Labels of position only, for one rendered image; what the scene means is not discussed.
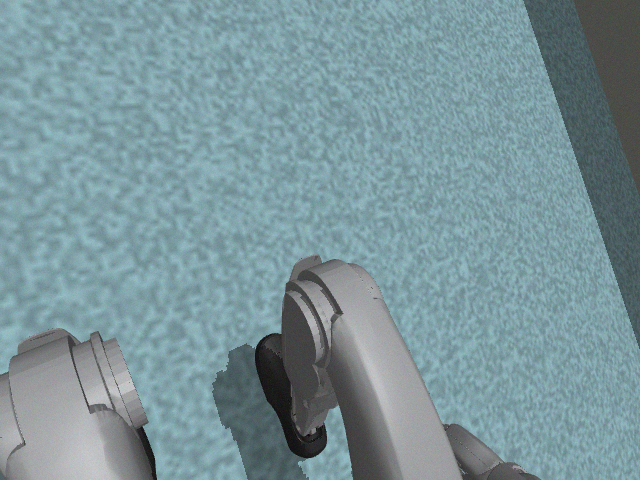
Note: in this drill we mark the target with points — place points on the right robot hand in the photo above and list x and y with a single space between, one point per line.
474 457

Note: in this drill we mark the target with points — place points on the left robot foot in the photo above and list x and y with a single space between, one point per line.
148 451

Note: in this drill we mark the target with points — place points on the right robot arm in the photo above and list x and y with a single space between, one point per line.
510 471

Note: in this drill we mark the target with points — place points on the right robot foot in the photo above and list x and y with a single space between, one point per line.
276 387

